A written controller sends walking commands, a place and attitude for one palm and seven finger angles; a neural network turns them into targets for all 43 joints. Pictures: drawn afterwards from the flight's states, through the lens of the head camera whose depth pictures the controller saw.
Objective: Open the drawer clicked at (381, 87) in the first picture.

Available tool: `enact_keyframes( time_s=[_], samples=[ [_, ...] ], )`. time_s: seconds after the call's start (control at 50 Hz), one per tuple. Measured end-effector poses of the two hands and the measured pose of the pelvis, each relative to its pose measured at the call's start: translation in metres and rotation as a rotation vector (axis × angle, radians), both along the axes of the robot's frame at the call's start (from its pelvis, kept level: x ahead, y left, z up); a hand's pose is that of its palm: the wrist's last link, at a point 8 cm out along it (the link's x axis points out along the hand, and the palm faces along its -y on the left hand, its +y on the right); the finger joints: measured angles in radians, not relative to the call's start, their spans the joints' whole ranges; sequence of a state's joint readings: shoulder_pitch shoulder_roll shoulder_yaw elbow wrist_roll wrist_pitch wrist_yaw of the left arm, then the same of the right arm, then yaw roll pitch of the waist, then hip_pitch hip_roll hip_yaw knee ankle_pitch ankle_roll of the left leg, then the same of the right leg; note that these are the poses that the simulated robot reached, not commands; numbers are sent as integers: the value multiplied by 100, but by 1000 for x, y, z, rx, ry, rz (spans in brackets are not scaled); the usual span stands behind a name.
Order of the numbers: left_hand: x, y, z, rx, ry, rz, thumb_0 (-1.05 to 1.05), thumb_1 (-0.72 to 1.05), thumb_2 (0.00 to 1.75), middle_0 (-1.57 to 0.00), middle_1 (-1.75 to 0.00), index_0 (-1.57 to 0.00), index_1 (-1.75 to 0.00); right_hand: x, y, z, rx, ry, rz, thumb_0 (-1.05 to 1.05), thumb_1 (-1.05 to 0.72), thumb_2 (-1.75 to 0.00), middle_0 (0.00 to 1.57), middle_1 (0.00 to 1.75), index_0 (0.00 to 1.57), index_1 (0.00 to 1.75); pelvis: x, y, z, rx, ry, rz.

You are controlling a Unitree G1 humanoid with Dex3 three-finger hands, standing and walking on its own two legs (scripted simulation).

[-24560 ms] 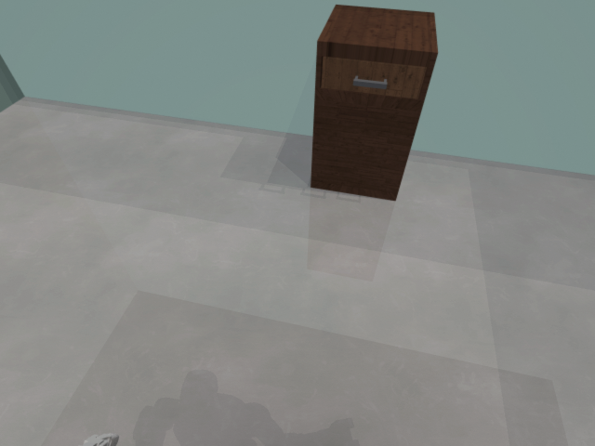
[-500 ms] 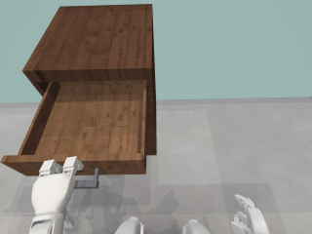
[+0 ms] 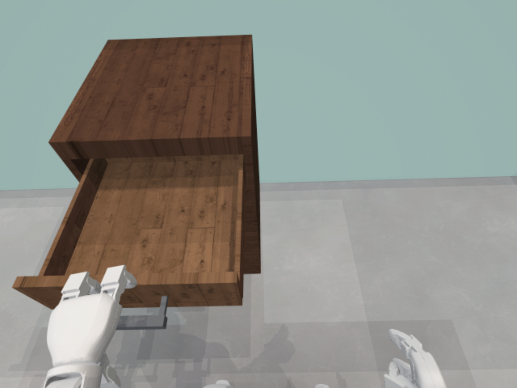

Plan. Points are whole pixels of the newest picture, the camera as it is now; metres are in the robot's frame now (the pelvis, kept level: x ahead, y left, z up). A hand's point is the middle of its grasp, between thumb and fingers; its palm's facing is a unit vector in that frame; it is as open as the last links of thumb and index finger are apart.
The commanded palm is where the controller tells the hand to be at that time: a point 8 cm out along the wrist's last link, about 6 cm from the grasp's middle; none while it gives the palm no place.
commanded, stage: lift the hand off the handle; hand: left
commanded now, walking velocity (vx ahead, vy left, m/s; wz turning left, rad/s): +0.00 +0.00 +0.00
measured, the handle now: (132, 312) +0.26 +0.26 -0.10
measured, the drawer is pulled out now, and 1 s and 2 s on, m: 0.30 0.30 0.30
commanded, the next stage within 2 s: draw the hand back to the body in 0.92 s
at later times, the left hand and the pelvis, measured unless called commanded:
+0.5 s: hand (97, 324) +0.20 +0.25 +0.02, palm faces +0.01 -0.10 -1.00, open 13.9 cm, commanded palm +0.19 +0.24 +0.07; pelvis +0.01 +0.00 +0.01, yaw +0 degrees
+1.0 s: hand (94, 314) +0.21 +0.24 +0.04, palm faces +0.00 -0.10 -1.00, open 13.9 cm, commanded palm +0.19 +0.24 +0.09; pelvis +0.01 -0.01 +0.03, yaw +0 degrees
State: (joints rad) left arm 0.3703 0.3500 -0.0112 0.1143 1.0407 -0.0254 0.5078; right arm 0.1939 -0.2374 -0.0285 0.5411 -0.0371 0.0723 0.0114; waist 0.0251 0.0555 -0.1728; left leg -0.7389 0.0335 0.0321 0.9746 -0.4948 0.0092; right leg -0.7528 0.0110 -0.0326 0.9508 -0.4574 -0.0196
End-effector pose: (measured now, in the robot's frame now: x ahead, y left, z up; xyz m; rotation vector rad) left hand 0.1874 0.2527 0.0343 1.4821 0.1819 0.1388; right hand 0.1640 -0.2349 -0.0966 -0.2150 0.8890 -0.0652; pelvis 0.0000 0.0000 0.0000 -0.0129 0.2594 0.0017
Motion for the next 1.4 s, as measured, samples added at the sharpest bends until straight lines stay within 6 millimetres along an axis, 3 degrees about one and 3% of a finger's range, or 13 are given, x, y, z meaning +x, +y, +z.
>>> enact_keyframes(
  time_s=[0.36,0.6,0.86,1.1,1.4],
  samples=[
    [2,-1,27,-9,-29,-9,0,-49,30,-31,-120,-32,-120,13,6,13,23,-36,15,1,-90,-90,20,30,20,30,5,1,10,1,-38,3],
    [-8,-4,44,-4,-37,-1,0,-49,30,-31,-120,-32,-120,20,11,21,44,-57,35,1,-90,-90,20,30,20,30,7,0,17,6,-67,2],
    [-2,-6,64,-6,-45,-4,0,-49,30,-31,-120,-32,-120,26,11,29,56,-79,40,1,-90,-90,20,30,20,30,6,-4,24,12,-99,4],
    [4,-11,65,-11,-16,-22,0,-49,30,-31,-120,-32,-120,24,4,30,48,-62,37,1,-90,-90,20,30,20,30,7,-8,27,16,-102,0],
    [-10,5,100,5,-40,21,0,-49,30,-31,-120,-32,-120,35,6,39,52,-89,45,1,-90,-90,20,30,20,30,12,-7,35,15,-135,6]
  ],
)
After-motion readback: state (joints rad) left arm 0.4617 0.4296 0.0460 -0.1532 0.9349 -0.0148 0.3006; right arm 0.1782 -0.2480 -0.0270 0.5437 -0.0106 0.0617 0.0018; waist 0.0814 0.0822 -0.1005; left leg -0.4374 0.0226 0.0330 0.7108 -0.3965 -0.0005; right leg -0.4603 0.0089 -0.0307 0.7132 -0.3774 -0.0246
